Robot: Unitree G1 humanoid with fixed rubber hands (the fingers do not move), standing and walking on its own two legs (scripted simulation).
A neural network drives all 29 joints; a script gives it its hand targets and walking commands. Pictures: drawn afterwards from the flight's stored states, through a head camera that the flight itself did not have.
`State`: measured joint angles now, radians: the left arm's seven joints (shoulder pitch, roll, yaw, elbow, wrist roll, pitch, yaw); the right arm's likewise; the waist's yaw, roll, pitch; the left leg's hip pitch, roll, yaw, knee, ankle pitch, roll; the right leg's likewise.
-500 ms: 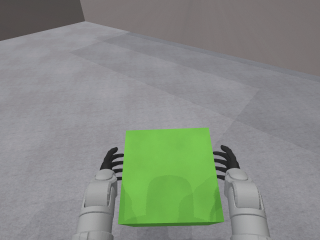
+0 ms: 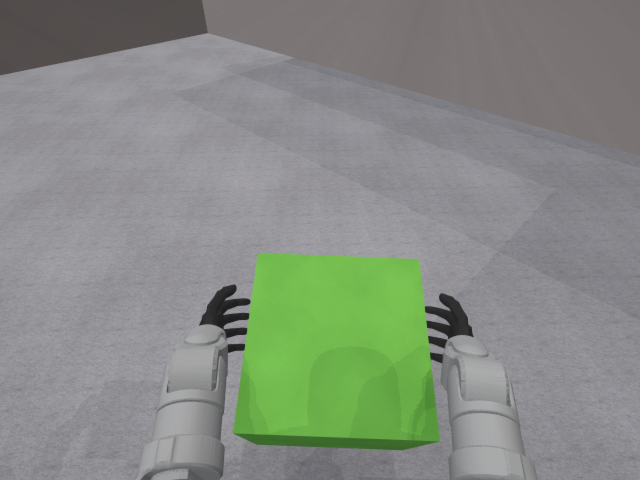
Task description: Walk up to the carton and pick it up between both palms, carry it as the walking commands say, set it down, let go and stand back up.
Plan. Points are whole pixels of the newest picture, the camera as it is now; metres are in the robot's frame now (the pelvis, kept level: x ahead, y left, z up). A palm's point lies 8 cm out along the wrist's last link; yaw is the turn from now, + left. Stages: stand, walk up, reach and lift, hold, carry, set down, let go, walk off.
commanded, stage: set down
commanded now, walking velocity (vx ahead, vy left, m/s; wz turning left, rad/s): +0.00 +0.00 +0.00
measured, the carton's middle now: (333, 356) +0.33 +0.01 -0.05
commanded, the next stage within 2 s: none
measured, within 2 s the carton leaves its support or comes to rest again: neither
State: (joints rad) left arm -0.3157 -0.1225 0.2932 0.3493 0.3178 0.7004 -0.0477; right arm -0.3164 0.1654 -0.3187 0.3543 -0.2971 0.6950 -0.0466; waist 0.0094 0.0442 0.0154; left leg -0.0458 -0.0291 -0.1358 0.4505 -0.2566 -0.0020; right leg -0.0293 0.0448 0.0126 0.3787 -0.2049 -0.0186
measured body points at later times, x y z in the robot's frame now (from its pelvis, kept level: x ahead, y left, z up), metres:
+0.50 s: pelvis +0.00 +0.03 -0.01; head +0.03 +0.03 +0.44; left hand +0.30 +0.17 -0.04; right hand +0.27 -0.16 -0.05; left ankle +0.01 +0.12 -0.74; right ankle +0.01 -0.11 -0.74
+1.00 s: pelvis -0.08 -0.01 -0.08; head +0.11 -0.02 +0.32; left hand +0.33 +0.16 -0.14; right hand +0.31 -0.16 -0.16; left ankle +0.00 +0.12 -0.74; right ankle +0.01 -0.11 -0.74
